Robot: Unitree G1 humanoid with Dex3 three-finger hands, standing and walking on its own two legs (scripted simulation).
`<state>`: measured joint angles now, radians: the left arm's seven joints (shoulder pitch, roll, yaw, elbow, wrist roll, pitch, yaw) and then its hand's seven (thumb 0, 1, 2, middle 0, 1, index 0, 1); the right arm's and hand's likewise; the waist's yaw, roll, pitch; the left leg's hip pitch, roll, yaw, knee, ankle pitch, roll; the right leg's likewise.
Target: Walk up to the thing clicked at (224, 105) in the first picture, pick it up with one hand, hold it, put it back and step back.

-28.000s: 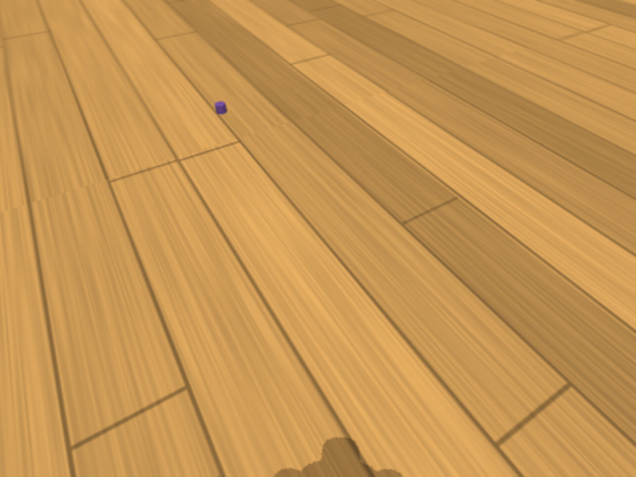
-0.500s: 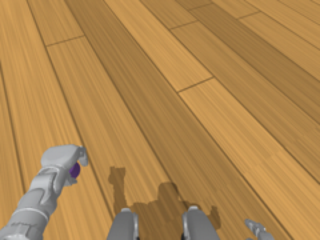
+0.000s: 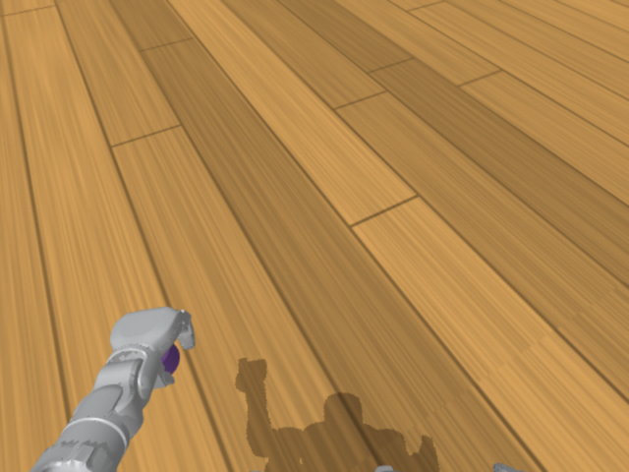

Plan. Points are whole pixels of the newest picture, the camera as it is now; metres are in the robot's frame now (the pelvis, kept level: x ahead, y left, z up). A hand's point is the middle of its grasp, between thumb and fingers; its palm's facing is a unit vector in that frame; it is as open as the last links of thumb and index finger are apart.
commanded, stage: hold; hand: left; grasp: from above
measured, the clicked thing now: (153, 355) +0.33 +0.25 -0.10
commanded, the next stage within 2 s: crouch in 1.94 s
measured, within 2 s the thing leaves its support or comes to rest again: neither
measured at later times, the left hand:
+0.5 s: hand (156, 338) +0.32 +0.22 -0.03, palm faces -0.46 -0.06 -0.88, open 7.4 cm
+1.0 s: hand (151, 343) +0.31 +0.21 -0.01, palm faces -0.46 -0.05 -0.89, open 7.3 cm
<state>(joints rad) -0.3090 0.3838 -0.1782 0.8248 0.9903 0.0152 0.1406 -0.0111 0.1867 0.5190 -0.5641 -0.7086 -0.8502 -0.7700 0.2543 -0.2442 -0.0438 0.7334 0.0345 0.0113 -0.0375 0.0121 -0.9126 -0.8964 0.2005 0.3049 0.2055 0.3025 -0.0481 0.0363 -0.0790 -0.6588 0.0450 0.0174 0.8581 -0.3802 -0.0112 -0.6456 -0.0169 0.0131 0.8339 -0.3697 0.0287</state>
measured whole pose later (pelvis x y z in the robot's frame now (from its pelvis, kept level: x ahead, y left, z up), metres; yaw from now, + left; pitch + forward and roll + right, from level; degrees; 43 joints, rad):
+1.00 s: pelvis +0.01 +0.00 +0.04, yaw -1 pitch +2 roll +0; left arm -0.25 0.39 -0.22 0.66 0.99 0.02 -0.02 -0.01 0.19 0.52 -0.55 -0.72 -0.88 -0.78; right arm 0.19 -0.25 -0.03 0.68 0.06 0.07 -0.04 0.01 -0.90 -0.89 0.20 0.30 0.20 0.30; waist 0.00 0.04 -0.02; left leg -0.32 0.04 0.05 0.54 -0.26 -0.01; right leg -0.33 -0.02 0.03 0.55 -0.26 0.03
